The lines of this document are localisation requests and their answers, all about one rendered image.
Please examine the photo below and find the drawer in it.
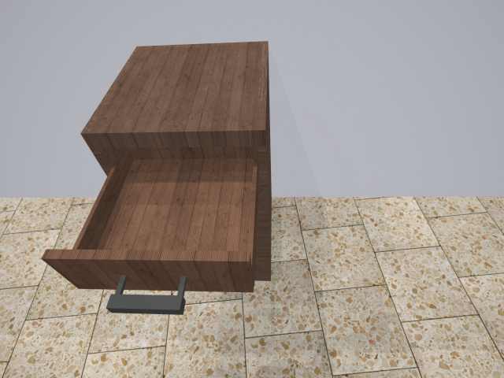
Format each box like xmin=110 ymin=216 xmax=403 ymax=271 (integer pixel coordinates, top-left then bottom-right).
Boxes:
xmin=41 ymin=146 xmax=259 ymax=293

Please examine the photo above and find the handle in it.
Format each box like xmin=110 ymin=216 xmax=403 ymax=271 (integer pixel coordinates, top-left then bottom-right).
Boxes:
xmin=106 ymin=275 xmax=187 ymax=315

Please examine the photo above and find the cabinet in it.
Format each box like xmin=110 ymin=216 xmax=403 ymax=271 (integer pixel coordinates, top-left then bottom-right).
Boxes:
xmin=80 ymin=41 xmax=272 ymax=281

